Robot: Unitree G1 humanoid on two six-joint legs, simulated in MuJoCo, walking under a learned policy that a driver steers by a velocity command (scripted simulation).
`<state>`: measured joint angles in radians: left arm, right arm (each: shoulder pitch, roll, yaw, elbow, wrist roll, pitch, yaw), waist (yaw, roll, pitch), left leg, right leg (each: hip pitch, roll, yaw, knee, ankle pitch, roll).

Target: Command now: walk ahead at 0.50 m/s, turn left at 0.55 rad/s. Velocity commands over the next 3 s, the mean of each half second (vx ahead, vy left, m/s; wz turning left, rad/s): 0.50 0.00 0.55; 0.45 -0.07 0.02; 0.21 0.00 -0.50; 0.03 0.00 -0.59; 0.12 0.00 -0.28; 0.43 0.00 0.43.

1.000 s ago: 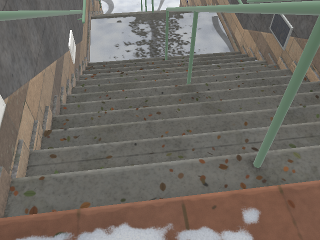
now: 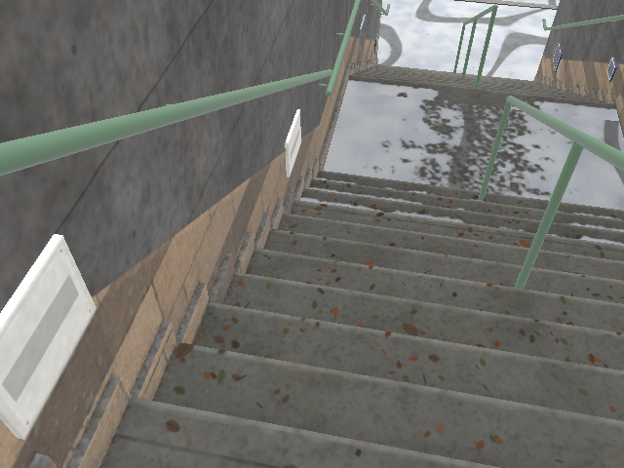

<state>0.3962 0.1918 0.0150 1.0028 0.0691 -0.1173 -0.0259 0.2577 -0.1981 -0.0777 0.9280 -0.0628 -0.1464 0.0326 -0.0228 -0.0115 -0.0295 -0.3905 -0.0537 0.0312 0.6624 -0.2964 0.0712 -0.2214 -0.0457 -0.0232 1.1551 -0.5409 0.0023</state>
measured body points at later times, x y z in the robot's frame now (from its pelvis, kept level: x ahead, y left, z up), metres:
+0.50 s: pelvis +0.25 -0.02 -0.15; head +0.25 -0.02 +0.30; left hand +0.23 +0.24 -0.29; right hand +0.31 -0.23 -0.30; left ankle +0.18 +0.11 -0.62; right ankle +0.27 -0.11 -0.88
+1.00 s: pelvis +0.44 +0.03 -0.19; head +0.46 +0.04 +0.26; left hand +0.48 +0.32 -0.32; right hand +0.58 -0.23 -0.30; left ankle +0.40 +0.17 -0.88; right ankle +0.54 -0.09 -0.85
